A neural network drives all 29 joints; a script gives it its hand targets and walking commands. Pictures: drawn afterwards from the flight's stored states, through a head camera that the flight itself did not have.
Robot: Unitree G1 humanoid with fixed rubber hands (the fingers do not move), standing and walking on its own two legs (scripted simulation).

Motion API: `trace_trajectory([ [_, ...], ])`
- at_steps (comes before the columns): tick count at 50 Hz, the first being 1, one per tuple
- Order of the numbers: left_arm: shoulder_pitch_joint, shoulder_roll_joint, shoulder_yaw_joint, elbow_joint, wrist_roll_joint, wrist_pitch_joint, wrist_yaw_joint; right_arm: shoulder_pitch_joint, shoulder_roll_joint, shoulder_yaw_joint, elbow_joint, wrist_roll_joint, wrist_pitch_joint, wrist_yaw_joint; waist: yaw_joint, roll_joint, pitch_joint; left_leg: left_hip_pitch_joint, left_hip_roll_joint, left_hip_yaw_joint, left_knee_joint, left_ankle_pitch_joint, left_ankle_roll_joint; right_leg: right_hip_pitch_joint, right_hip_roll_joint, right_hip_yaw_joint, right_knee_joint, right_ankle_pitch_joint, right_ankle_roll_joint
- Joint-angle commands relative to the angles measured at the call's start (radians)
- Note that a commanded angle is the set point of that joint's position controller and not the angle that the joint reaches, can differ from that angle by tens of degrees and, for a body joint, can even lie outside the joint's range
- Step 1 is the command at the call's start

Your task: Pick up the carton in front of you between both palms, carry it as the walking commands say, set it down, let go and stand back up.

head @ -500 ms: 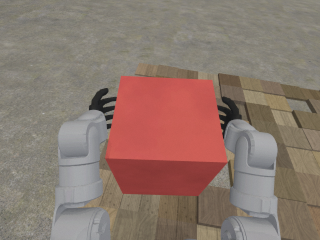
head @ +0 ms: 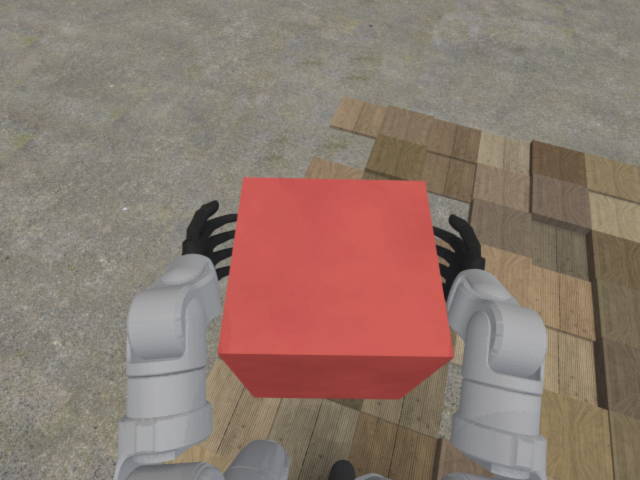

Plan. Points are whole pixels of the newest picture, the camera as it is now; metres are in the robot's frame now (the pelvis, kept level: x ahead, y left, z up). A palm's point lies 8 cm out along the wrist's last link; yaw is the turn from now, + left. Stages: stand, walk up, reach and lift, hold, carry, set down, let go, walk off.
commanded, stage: carry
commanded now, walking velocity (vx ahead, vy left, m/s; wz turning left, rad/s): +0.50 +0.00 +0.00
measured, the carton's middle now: (330, 301) +0.33 +0.03 +0.00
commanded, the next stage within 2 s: none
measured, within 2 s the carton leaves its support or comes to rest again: neither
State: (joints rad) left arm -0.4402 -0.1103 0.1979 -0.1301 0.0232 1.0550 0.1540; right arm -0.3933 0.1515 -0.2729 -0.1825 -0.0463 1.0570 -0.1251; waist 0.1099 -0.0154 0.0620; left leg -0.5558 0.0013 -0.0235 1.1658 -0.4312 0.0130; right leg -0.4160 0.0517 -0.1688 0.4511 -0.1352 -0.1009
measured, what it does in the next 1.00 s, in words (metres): walks ahead: left foot, then right foot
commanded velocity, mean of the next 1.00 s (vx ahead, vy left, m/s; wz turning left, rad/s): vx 0.50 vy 0.00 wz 0.00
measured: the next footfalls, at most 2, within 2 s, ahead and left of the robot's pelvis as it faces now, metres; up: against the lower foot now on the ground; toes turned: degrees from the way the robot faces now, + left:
left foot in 0.14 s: +0.21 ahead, +0.13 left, -0.01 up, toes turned +3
right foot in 0.52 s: +0.47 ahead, -0.07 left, -0.04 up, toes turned -5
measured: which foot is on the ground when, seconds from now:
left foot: up 0.00-0.12, down 0.14-0.54, up 0.56-0.88, down 0.90-1.00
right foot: down 0.00-0.18, up 0.20-0.50, down 0.52-0.94, up 0.96-1.00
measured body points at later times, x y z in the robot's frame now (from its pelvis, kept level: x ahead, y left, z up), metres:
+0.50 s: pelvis +0.33 +0.02 -0.02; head +0.33 +0.03 +0.43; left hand +0.71 +0.13 +0.14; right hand +0.67 -0.17 +0.14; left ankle +0.18 +0.13 -0.74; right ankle +0.45 -0.08 -0.73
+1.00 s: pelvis +0.66 +0.01 -0.03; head +0.72 +0.00 +0.41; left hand +1.03 +0.14 +0.07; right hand +1.00 -0.16 +0.06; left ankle +0.76 +0.09 -0.74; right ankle +0.49 -0.07 -0.65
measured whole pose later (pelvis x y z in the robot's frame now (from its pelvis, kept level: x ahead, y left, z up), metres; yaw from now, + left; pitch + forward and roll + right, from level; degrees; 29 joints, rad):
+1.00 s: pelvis +0.66 +0.01 -0.03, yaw -2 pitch +5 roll +2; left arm -0.49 -0.05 0.23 -0.17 -0.03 1.07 0.14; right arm -0.46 0.14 -0.20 -0.21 -0.07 1.08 -0.16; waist -0.03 -0.01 0.04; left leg -0.57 -0.05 0.10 0.65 -0.17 0.09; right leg -0.36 0.03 0.01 1.22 -0.45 -0.03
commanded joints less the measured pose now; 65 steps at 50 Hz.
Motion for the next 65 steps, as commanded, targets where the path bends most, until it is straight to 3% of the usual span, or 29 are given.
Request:
trace_trajectory([
  [1,-0.694,-0.948,-0.854,-0.157,-0.396,-0.013,-0.149,-0.566,0.757,0.706,-0.046,0.193,-0.018,0.090,-0.043,-0.040,-0.534,0.080,-0.005,0.060,-0.399,-0.035,-0.001,0.315,-0.282,0.316,-0.138,0.090,-0.138],
  [5,-0.586,-0.852,-0.798,-0.115,-0.375,0.015,-0.147,-0.527,0.696,0.735,-0.079,0.189,0.006,0.066,-0.081,-0.111,-0.539,0.316,-0.045,0.146,-0.697,0.470,0.008,0.232,-0.226,0.155,-0.003,0.089,-0.045],
  [8,-0.514,-0.740,-0.695,-0.054,-0.290,0.056,-0.121,-0.537,0.626,0.729,-0.064,0.217,0.050,0.056,-0.123,-0.057,-0.479,0.512,0.023,0.138,-0.807,0.449,0.006,0.117,-0.159,0.066,0.176,-0.063,0.024],
  [10,-0.545,-0.675,-0.632,-0.048,-0.261,0.094,-0.103,-0.593,0.575,0.705,-0.064,0.233,0.071,0.044,-0.181,0.197,-0.454,0.703,0.288,-0.367,-0.841,0.390,0.178,-0.255,-0.030,0.066,0.475,-0.354,0.086],
  [12,-0.617,-0.639,-0.588,-0.056,-0.254,0.119,-0.082,-0.693,0.574,0.712,-0.079,0.282,0.097,0.038,-0.185,0.124,-0.431,0.707,0.338,-0.440,-0.815,0.335,0.245,-0.373,-0.076,0.158,0.619,-0.381,0.061],
  [15,-0.659,-0.631,-0.532,-0.039,-0.224,0.148,-0.054,-0.825,0.622,0.716,-0.091,0.363,0.122,0.041,-0.187,0.097,-0.418,0.677,0.295,-0.325,-0.807,0.536,0.225,-0.409,-0.112,0.168,0.593,-0.278,0.070],
  [22,-0.654,-0.620,-0.446,0.054,-0.118,0.183,-0.027,-0.879,0.711,0.670,0.045,0.412,0.153,0.067,-0.224,0.143,-0.384,0.628,0.154,-0.072,-0.788,0.739,0.160,-0.260,-0.043,0.056,0.154,0.059,0.081],
  [26,-0.690,-0.655,-0.449,0.099,-0.114,0.180,-0.043,-0.895,0.764,0.649,0.122,0.400,0.155,0.080,-0.102,0.115,-0.476,0.362,0.084,0.123,-0.500,0.809,0.066,0.348,0.011,-0.039,-0.006,0.287,0.026],
  [27,-0.670,-0.666,-0.443,0.115,-0.113,0.176,-0.047,-0.928,0.760,0.638,0.124,0.391,0.156,0.080,-0.040,0.007,-0.544,0.198,0.043,0.136,-0.250,0.570,0.034,0.577,-0.102,0.106,0.023,0.389,-0.007],
  [28,-0.665,-0.658,-0.435,0.131,-0.114,0.172,-0.046,-0.922,0.778,0.636,0.139,0.377,0.163,0.080,-0.045,-0.205,-0.577,-0.035,-0.043,0.109,-0.011,-0.034,0.003,0.766,-0.355,0.436,0.095,0.879,-0.076],
  [29,-0.650,-0.659,-0.425,0.154,-0.116,0.170,-0.050,-0.895,0.780,0.608,0.203,0.360,0.166,0.077,-0.030,-0.155,-0.549,-0.185,-0.079,0.074,0.087,-0.113,-0.005,0.834,-0.353,0.478,0.107,1.157,-0.120],
  [30,-0.731,-0.683,-0.452,0.109,-0.144,0.160,-0.055,-0.888,0.819,0.595,0.187,0.344,0.161,0.073,-0.010,-0.245,-0.651,-0.368,-0.047,0.010,0.270,-0.125,-0.003,0.989,-0.440,0.584,0.120,0.956,-0.235],
  [31,-0.730,-0.760,-0.490,0.084,-0.179,0.145,-0.068,-0.880,0.836,0.601,0.165,0.327,0.156,0.072,-0.003,-0.176,-0.661,-0.394,0.016,-0.018,0.307,-0.086,0.006,0.893,-0.421,0.654,0.060,0.590,-0.249],
  [33,-0.856,-0.911,-0.591,-0.021,-0.278,0.120,-0.103,-0.884,0.879,0.613,0.100,0.283,0.126,0.066,-0.036,-0.040,-0.595,-0.387,0.054,-0.025,0.241,-0.015,0.005,0.731,-0.357,0.584,0.005,0.334,-0.185],
  [35,-0.928,-1.001,-0.685,-0.099,-0.373,0.087,-0.136,-0.831,0.878,0.612,0.060,0.218,0.089,0.054,-0.056,-0.008,-0.565,-0.308,0.061,0.004,0.117,0.039,0.001,0.606,-0.335,0.511,-0.033,0.287,-0.133],
  [39,-0.832,-0.981,-0.761,-0.089,-0.425,0.037,-0.169,-0.701,0.813,0.639,0.027,0.140,0.022,0.038,-0.036,-0.083,-0.520,-0.290,0.021,0.089,-0.126,0.150,0.012,0.575,-0.260,0.352,-0.016,0.589,-0.121],
  [42,-0.745,-0.936,-0.768,-0.089,-0.420,0.017,-0.176,-0.632,0.777,0.674,-0.011,0.134,0.001,0.038,-0.039,-0.095,-0.489,-0.034,-0.054,0.188,-0.506,0.308,0.034,0.491,-0.197,0.214,-0.029,0.762,-0.055],
  [44,-0.685,-0.903,-0.760,-0.087,-0.406,0.011,-0.174,-0.625,0.761,0.709,-0.052,0.156,0.000,0.044,-0.098,-0.156,-0.552,0.248,-0.111,0.245,-0.605,0.414,0.066,0.437,-0.201,0.145,0.111,0.973,-0.012],
  [45,-0.671,-0.880,-0.760,-0.105,-0.392,0.011,-0.170,-0.615,0.753,0.731,-0.074,0.177,0.000,0.049,-0.148,-0.140,-0.619,0.434,-0.093,0.235,-0.691,0.487,0.077,0.399,-0.186,0.095,0.267,0.901,0.021],
  [46,-0.679,-0.846,-0.753,-0.124,-0.376,0.013,-0.164,-0.619,0.751,0.751,-0.091,0.198,0.004,0.056,-0.186,-0.093,-0.667,0.623,-0.020,0.134,-0.679,0.506,0.095,0.271,-0.159,0.085,0.459,0.681,0.039],
  [47,-0.635,-0.835,-0.741,-0.132,-0.361,0.024,-0.158,-0.640,0.717,0.761,-0.113,0.213,0.004,0.054,-0.197,0.190,-0.815,0.922,0.315,-0.385,-0.640,0.676,0.289,-0.058,-0.021,0.114,0.831,0.084,0.105],
  [48,-0.616,-0.789,-0.720,-0.157,-0.344,0.033,-0.146,-0.607,0.740,0.784,-0.096,0.243,0.013,0.054,-0.213,0.288,-0.866,0.959,0.343,-0.578,-0.709,0.682,0.366,-0.178,0.063,0.188,1.028,-0.345,0.100],
  [49,-0.645,-0.774,-0.698,-0.173,-0.323,0.040,-0.134,-0.626,0.738,0.796,-0.128,0.281,0.020,0.058,-0.211,0.211,-0.754,0.894,0.287,-0.515,-0.672,0.759,0.337,-0.269,0.020,0.217,1.051,-0.364,0.069],
  [51,-0.610,-0.734,-0.635,-0.179,-0.254,0.054,-0.109,-0.747,0.746,0.858,-0.213,0.366,0.039,0.075,-0.205,0.045,-0.641,0.778,0.269,-0.429,-0.691,0.603,0.275,-0.348,-0.033,0.231,0.939,-0.313,0.055],
  [53,-0.575,-0.684,-0.579,-0.155,-0.189,0.074,-0.086,-0.813,0.755,0.876,-0.221,0.436,0.059,0.091,-0.184,0.072,-0.592,0.679,0.241,-0.362,-0.734,0.523,0.237,-0.322,-0.054,0.226,0.787,-0.277,0.054],
  [57,-0.512,-0.613,-0.507,-0.062,-0.092,0.113,-0.063,-0.806,0.737,0.823,-0.075,0.454,0.098,0.112,-0.197,0.105,-0.521,0.554,0.247,-0.248,-0.770,0.591,0.254,-0.224,-0.059,0.148,0.424,-0.293,0.075],
  [62,-0.593,-0.657,-0.497,0.036,-0.110,0.138,-0.083,-0.772,0.758,0.710,0.116,0.375,0.122,0.109,-0.159,0.165,-0.438,0.394,0.188,-0.063,-0.765,0.450,0.145,0.032,-0.019,0.041,0.095,-0.006,0.073],
  [64,-0.610,-0.679,-0.500,0.089,-0.140,0.145,-0.090,-0.748,0.750,0.660,0.171,0.322,0.130,0.095,-0.124,0.120,-0.435,0.327,0.151,0.005,-0.647,0.400,0.095,0.202,-0.011,0.007,0.010,-0.011,0.057],
  [65,-0.613,-0.693,-0.502,0.119,-0.153,0.146,-0.092,-0.733,0.740,0.636,0.198,0.296,0.133,0.087,-0.096,0.069,-0.462,0.250,0.119,0.052,-0.514,0.381,0.059,0.333,-0.080,0.098,0.008,-0.050,0.034],
])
